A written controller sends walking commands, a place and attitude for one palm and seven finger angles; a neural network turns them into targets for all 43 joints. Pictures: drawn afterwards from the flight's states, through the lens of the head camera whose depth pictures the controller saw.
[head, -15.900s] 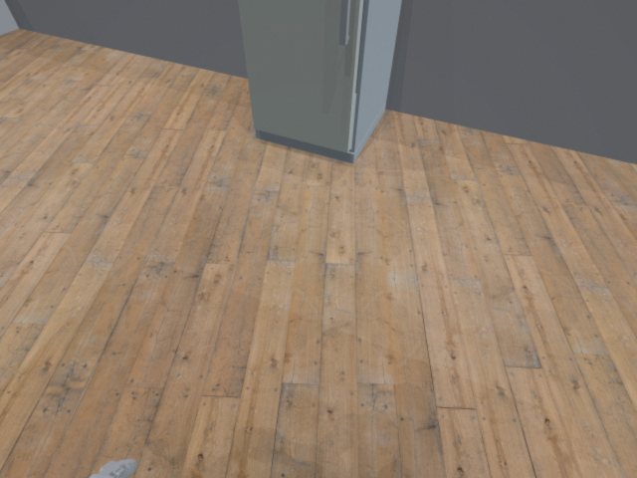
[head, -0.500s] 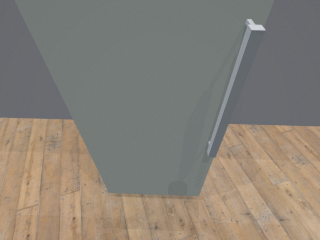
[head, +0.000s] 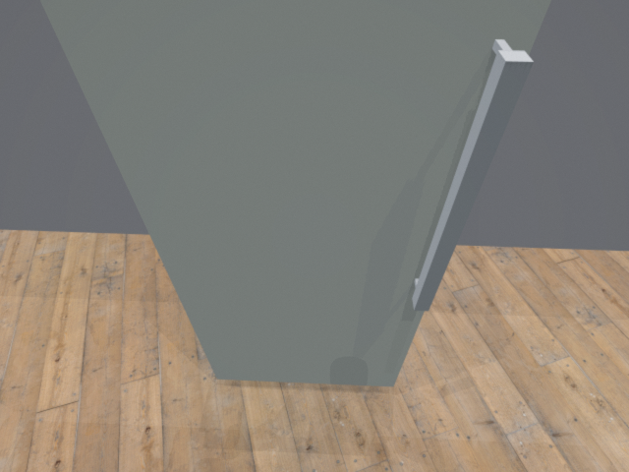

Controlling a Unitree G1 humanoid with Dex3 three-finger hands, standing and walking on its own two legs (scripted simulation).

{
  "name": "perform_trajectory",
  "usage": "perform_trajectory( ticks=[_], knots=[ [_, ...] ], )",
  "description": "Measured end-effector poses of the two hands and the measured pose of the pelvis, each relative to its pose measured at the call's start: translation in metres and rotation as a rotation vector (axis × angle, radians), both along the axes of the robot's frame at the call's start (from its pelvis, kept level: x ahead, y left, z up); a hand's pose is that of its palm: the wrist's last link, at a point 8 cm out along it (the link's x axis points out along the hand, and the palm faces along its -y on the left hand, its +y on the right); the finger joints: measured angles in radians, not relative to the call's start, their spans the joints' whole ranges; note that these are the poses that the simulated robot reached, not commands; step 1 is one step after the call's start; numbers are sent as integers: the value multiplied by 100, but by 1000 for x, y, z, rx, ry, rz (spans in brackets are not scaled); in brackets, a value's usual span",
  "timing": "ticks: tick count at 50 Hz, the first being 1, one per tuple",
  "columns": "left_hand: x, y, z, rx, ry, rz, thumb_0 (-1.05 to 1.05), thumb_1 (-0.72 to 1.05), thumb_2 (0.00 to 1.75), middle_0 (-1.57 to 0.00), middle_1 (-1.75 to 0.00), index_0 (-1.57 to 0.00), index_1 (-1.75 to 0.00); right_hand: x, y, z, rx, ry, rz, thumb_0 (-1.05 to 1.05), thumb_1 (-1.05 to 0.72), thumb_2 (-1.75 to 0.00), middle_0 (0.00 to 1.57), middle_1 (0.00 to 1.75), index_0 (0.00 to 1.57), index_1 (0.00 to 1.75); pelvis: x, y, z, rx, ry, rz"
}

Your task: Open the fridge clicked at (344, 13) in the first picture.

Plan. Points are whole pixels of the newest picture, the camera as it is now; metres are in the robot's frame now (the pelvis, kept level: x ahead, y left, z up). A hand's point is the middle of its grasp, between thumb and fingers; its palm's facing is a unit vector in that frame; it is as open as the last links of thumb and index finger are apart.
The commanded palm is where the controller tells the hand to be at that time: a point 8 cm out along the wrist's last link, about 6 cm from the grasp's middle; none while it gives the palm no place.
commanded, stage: look again from close up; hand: right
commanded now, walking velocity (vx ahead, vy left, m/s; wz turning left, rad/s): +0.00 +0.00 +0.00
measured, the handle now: (450, 208) +0.47 -0.17 +0.08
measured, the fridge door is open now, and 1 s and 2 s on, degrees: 0 0 0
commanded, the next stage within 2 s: raise the hand to about handle height in 0.80 s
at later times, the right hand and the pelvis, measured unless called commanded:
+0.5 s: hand out of the picture +0.07 -0.24 -0.16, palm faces -0.03 +0.95 -0.32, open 7.4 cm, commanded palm none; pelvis +0.00 +0.00 +0.00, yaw +0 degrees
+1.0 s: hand out of the picture +0.14 -0.25 -0.12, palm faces +0.21 +0.95 -0.25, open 7.4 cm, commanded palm +0.10 -0.29 -0.08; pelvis +0.00 +0.00 -0.01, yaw +0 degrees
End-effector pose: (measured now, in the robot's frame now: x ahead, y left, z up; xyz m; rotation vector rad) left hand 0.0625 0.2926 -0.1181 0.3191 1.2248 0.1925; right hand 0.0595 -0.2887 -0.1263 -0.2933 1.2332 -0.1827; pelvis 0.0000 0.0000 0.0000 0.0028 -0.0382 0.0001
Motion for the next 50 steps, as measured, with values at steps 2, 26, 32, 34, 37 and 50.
perform_trajectory(
  ticks=[2,26,32,34,37,50],
  knots=[
    [0,0,0,0,0,0,1,91,90,-20,-30,-20,-30,0,0,0,0,1,1,0,-90,-90,20,29,21,30,0,0,0,0,1,1],
    [3,2,-1,0,13,2,1,91,90,-20,-30,-20,-30,6,1,-1,0,12,7,0,-90,-90,20,29,21,30,5,2,0,1,10,5],
    [7,1,0,2,8,2,1,91,90,-20,-30,-20,-30,10,1,-1,1,6,9,0,-90,-90,20,29,21,30,7,1,0,1,11,5],
    [8,1,0,3,6,2,1,91,90,-20,-30,-20,-30,11,1,-1,1,3,9,0,-90,-90,20,29,21,30,8,1,0,1,11,5],
    [10,1,1,5,2,1,1,91,90,-20,-30,-20,-30,13,0,-1,2,-1,9,0,-90,-90,20,29,21,30,9,0,0,2,11,5],
    [26,-14,10,-3,-198,-48,1,91,90,-20,-30,-20,-29,61,-8,39,28,-418,-110,1,-89,-89,20,30,21,31,3,0,-7,-13,42,-1]
  ],
)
